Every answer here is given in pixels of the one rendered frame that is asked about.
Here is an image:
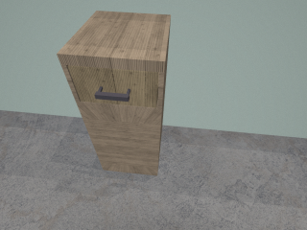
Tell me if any cabinet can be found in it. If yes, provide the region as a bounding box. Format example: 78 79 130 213
57 11 171 176

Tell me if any drawer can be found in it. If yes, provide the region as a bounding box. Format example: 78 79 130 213
68 65 159 108

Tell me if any handle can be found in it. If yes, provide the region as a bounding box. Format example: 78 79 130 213
94 86 130 102

